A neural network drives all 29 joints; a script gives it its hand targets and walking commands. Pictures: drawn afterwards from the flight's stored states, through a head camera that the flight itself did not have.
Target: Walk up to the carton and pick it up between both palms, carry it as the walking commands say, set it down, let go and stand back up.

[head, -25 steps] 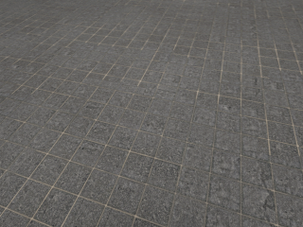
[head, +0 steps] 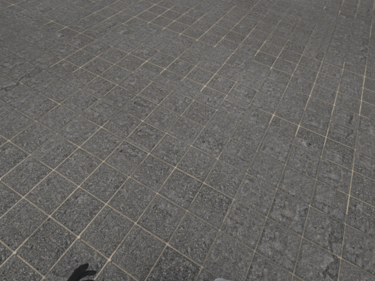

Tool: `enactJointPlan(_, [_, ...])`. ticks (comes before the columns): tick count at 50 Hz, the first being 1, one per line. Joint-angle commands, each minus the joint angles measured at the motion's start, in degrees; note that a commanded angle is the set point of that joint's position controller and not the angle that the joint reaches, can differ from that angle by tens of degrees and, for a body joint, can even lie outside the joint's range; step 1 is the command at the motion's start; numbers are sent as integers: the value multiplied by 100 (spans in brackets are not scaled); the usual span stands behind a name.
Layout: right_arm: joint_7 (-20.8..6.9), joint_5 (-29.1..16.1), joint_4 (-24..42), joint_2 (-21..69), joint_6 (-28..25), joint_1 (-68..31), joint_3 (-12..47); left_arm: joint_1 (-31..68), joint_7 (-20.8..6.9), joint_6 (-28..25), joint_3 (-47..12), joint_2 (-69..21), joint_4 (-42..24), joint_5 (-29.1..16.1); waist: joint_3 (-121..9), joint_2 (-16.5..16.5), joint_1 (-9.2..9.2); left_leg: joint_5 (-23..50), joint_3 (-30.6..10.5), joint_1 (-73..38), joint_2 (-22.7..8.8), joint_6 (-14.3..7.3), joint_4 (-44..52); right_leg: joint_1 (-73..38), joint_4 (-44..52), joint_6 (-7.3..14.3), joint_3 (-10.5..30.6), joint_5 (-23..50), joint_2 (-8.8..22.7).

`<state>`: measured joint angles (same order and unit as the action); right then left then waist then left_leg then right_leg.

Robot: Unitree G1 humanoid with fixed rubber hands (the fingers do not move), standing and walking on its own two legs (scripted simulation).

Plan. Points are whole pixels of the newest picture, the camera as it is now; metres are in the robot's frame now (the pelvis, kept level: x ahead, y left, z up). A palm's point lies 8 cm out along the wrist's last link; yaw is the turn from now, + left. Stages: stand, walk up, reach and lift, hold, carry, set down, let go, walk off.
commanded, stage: walk up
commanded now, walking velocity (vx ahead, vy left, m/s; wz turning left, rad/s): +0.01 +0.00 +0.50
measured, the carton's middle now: out of the picture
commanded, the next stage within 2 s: none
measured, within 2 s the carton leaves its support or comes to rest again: neither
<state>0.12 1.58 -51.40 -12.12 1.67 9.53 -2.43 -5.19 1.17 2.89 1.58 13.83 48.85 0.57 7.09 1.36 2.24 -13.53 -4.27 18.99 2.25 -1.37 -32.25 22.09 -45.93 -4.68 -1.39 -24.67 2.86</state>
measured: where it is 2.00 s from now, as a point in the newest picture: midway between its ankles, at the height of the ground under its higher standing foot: outside the picture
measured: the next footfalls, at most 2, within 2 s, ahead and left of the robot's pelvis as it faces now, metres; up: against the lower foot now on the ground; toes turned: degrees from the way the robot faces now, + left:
right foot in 0.08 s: +0.04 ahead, -0.14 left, +0.00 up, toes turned -1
left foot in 0.42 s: -0.03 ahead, +0.09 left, +0.00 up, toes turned +17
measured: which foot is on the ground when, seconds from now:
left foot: down 0.00-0.10, up 0.12-0.40, down 0.42-0.86, up 0.88-1.00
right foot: up 0.00-0.06, down 0.08-0.44, up 0.46-0.84, down 0.86-1.00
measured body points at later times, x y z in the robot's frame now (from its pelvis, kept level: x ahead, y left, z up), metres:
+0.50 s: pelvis -0.03 -0.01 -0.01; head -0.01 +0.03 +0.44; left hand -0.03 +0.26 -0.16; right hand +0.13 -0.24 -0.13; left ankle -0.06 +0.08 -0.73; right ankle -0.01 -0.14 -0.70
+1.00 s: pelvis -0.05 -0.06 +0.00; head -0.01 -0.06 +0.45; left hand -0.07 +0.21 -0.12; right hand +0.12 -0.27 -0.16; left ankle -0.10 +0.05 -0.68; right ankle +0.01 -0.15 -0.73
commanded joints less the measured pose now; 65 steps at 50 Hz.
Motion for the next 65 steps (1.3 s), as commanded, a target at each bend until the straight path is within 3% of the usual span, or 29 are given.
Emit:
enactJointPlan(1, [23,20,283,-1292,-3,179,-317,-492,67,-158,68,426,-332,-41,-1202,-1286,-94,2330,-1645,-664,-1312,-664,907,-745,1146,161,-160,410,-248])
enactJointPlan(3, [-1,-29,395,-1061,16,76,-269,-935,104,-234,131,703,-280,-22,-1346,-570,-442,1087,-1165,254,-770,-300,359,-1991,2414,383,241,1000,301])
enactJointPlan(4, [-11,-56,503,-726,-15,43,-217,-1177,127,-238,280,1165,-235,12,-1383,881,-652,-245,-471,1228,-156,-26,-713,-2564,2795,683,1457,1237,1535])
enactJointPlan(5, [-10,-39,565,-598,11,2,-213,-987,125,-199,327,1509,-270,45,-1197,1607,-644,-1909,153,1570,-21,233,-1877,-2144,3239,1178,2261,1457,2626])
enactJointPlan(6, [-23,-37,612,-805,52,-215,-326,-802,113,-189,266,1354,-313,31,-1066,1116,-538,-1833,91,1316,-299,302,-2694,-1630,3176,1469,2063,1693,2580])
enactJointPlan(7, [-64,-33,555,-899,74,-224,-377,-584,103,-200,243,1202,-352,31,-972,743,-431,-1619,61,1228,-407,296,-2897,-1527,3146,1391,1632,1755,2333])
enactJointPlan(11, [-199,-50,397,-776,188,23,-288,-212,92,-260,219,902,-414,43,-703,1115,-213,-1197,433,920,-434,403,-2907,-1219,2875,1214,497,2412,1630])
enactJointPlan(19, [-201,-188,405,-619,40,256,-165,-469,19,-171,358,1122,-274,84,-847,1158,-47,-956,989,-415,-202,293,-22,-1242,1974,1075,-54,2645,1604])
enactJointPlan(20, [-183,-167,324,-734,-32,588,-204,-407,3,-167,336,1044,-295,79,-957,848,179,-325,851,-1091,-373,138,780,-838,1341,851,-312,2390,1446])
enactJointPlan(21, [-147,-116,253,-1212,-99,781,-323,-381,-23,-180,255,738,-414,84,-967,-552,279,649,-408,-1550,-1282,-164,1356,-51,193,483,-863,1734,831])
enactJointPlan(22, [-79,-36,258,-1741,-114,881,-489,-136,-45,-162,161,461,-688,98,-641,-2102,357,2197,-2485,-1596,-2489,-902,1533,1286,-852,87,-754,-868,24])
enactJointPlan(23, [-43,-26,54,-1567,-109,1279,-481,175,-14,-113,308,581,-658,-23,-538,-1907,430,3066,-2724,-1185,-2539,-1251,1481,1011,-1443,46,-6,-1100,173])
enactJointPlan(24, [-1,-37,59,-1455,-125,1125,-428,305,-24,-108,291,619,-664,-10,-676,-1479,392,3242,-2217,-1344,-2324,-1145,1356,1201,-1511,76,124,-780,279])
enactJointPlan(26, [92,-66,323,-1342,-145,330,-410,69,-44,-136,226,651,-461,89,-876,-1431,181,3197,-1396,-1634,-1857,-943,1233,1346,-1624,99,101,-234,323])
enactJointPlan(29, [91,-43,305,-1226,-170,397,-376,-24,-37,-102,232,574,-413,59,-1017,-1335,138,3741,-1251,-1433,-1587,-860,1143,951,-1468,52,76,-36,207])
enactJointPlan(38, [60,74,190,-1263,-107,575,-393,-91,32,-140,130,394,-487,-19,-1170,-1261,107,2561,-1827,-979,-1393,-853,1176,-20,252,232,1,6,-162])
enactJointPlan(41, [64,59,253,-1271,-48,387,-314,-555,60,-189,-1,471,-340,14,-1320,-972,-270,1535,-1466,-309,-916,-486,823,-1311,1978,393,-117,884,-228])
enactJointPlan(42, [61,37,340,-1059,-62,340,-252,-834,86,-222,64,714,-291,53,-1420,-416,-509,671,-1186,394,-518,-256,337,-2001,2580,540,322,1025,297])
enactJointPlan(43, [48,10,502,-680,-112,198,-184,-1206,114,-209,236,1303,-198,120,-1450,1320,-787,-1199,-481,1707,273,79,-1028,-2638,3127,911,2021,959,1816])
enactJointPlan(44, [59,53,530,-704,-84,299,-247,-972,112,-163,287,1676,-237,113,-1299,1520,-647,-2192,-221,2005,14,293,-1996,-2226,3179,1231,2544,1112,2690])
enactJointPlan(46, [0,45,511,-975,-35,182,-408,-365,87,-208,178,1230,-318,69,-1009,814,-362,-1657,-162,1359,-233,377,-2857,-1474,3117,1467,1772,1675,2216])
enactJointPlan(50, [-192,-9,373,-690,151,420,-264,-113,105,-240,190,866,-302,36,-553,1145,-111,-1150,396,841,-278,523,-3084,-824,3091,1380,700,1924,1639])
enactJointPlan(56, [-285,-230,624,-510,158,-82,-60,-487,23,-219,403,1114,-231,150,-461,1236,-273,-1246,598,225,-289,422,-756,-1067,2892,1283,258,1631,1678])
enactJointPlan(59, [-241,-216,293,-644,7,668,-99,-542,-74,-217,404,1056,-313,241,-978,853,29,-592,766,-1490,-185,105,716,-339,1900,998,-322,710,1300])
enactJointPlan(60, [-53,-123,-168,-1440,-70,1580,-375,-651,-261,-125,327,568,-283,374,-1095,-316,259,-2296,-1361,-2584,-1570,-205,1892,1293,-318,615,-1427,-991,174])
enactJointPlan(61, [103,-157,-35,-2152,-82,1698,-592,-323,-327,-91,277,442,-648,399,-824,-1511,341,-3578,-4042,-2259,-3113,-611,2844,2519,-1679,339,-455,-842,-66])
enactJointPlan(62, [142,-112,-78,-2046,-80,1564,-560,-44,-312,-58,425,761,-676,327,-426,-1357,219,-3397,-4137,-1708,-2990,-980,2944,2382,-1876,299,335,-369,236])
enactJointPlan(63, [170,-105,-62,-1747,-124,1097,-446,89,-318,-50,395,811,-629,288,-45,-885,56,-2510,-3283,-1294,-2519,-861,2767,2365,-1886,255,438,318,400])
enactJointPlan(65, [176,-174,190,-1370,-219,247,-341,-511,-321,-120,289,720,-386,340,-90,-1052,-188,-1196,-1931,-1153,-1937,-667,2307,2070,-1794,206,348,927,493])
